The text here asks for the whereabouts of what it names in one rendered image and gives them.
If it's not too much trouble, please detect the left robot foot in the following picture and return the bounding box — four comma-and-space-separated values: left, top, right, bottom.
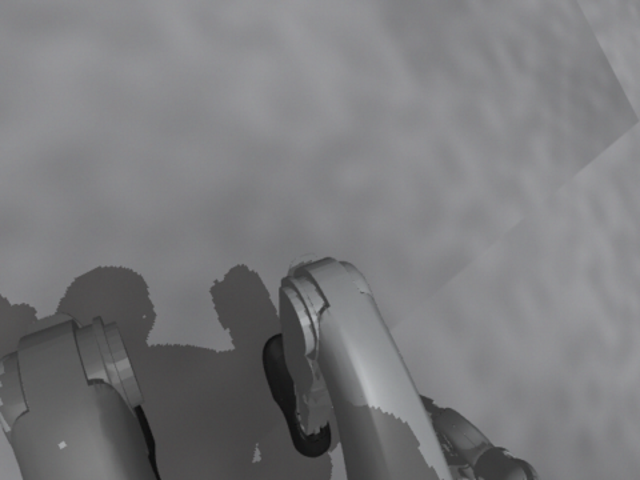
134, 405, 161, 480

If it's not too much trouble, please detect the right robot arm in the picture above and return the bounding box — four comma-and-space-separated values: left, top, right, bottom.
473, 447, 541, 480

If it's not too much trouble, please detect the right robot hand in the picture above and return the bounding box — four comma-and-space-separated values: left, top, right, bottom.
419, 394, 494, 480

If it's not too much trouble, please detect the right robot foot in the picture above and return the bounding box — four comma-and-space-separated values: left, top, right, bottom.
262, 334, 331, 458

